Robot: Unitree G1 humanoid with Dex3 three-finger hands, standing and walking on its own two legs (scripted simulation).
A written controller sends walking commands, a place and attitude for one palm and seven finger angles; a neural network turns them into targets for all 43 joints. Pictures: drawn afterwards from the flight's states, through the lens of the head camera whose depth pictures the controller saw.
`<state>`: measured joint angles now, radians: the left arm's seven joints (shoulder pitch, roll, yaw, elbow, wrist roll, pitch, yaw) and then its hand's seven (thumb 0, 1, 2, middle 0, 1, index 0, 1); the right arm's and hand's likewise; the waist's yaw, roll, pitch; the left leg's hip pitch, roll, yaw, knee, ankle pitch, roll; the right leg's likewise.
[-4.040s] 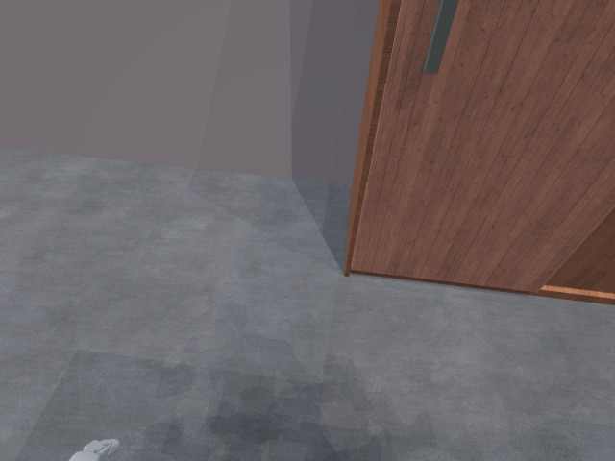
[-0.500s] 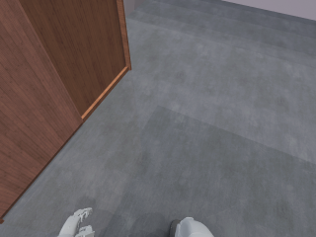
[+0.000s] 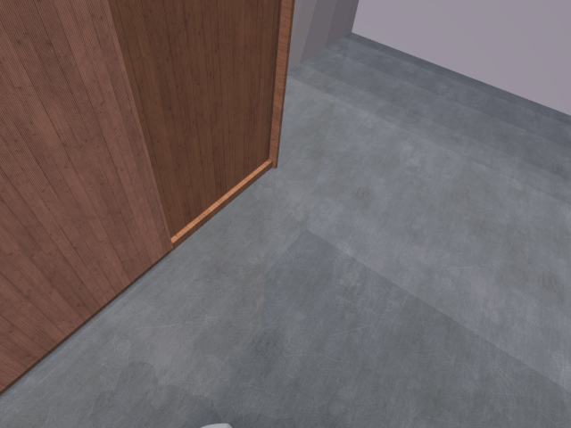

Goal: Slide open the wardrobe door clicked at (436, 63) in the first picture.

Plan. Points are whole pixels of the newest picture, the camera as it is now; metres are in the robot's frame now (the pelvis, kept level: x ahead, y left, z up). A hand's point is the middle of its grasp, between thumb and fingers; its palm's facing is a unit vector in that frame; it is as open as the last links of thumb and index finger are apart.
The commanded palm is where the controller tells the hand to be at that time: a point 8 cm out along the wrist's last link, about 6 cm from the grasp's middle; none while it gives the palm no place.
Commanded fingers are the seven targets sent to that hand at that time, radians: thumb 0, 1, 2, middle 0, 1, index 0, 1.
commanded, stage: turn to face it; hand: left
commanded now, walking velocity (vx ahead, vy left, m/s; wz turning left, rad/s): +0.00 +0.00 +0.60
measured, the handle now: out of the picture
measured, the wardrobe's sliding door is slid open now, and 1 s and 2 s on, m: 0.00 0.00 0.00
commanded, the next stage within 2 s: take the last steps up to it in 1.50 s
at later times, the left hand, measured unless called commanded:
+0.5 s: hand out of the picture +0.09 +0.18 -0.14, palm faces +0.27 -0.92 -0.28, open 7.4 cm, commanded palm none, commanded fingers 0.00 0.90 0.90 -0.20 -0.30 -0.20 -0.30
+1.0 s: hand out of the picture -0.11 +0.16 -0.18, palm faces +0.59 -0.77 -0.26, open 7.4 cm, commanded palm none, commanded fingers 0.00 0.90 0.90 -0.20 -0.30 -0.20 -0.30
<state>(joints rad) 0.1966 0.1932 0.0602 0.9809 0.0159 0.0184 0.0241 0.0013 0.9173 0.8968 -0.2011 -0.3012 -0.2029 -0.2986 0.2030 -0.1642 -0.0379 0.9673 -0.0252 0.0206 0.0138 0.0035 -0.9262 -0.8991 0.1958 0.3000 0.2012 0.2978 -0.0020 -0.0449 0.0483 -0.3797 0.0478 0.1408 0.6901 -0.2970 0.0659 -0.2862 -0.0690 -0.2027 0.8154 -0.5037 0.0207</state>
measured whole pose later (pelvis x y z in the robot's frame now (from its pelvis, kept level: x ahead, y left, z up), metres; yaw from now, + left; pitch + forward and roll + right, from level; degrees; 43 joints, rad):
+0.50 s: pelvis +0.02 -0.05 +0.01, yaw +15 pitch +1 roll +0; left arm 0.13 0.22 0.06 0.88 0.01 0.03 0.02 0.01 0.91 0.90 -0.20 -0.30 -0.20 -0.30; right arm 0.22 -0.23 -0.09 0.94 -0.02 0.05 0.01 0.01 -0.91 -0.90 0.20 0.30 0.21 0.30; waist -0.04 0.03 0.04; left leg -0.39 -0.07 -0.09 0.55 -0.18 0.01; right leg -0.27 -0.03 -0.02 0.56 -0.34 0.05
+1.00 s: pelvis +0.00 -0.04 +0.00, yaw +35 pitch +0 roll +0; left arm 0.26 0.28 0.07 0.94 0.02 0.06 0.02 0.01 0.91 0.90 -0.20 -0.30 -0.20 -0.30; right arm 0.10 -0.24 -0.06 0.89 -0.01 0.03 0.03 0.01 -0.91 -0.90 0.20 0.30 0.20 0.30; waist 0.03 -0.07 0.12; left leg -0.32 0.02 0.10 0.66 -0.34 0.03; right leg -0.34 -0.18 -0.17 0.93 -0.53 0.08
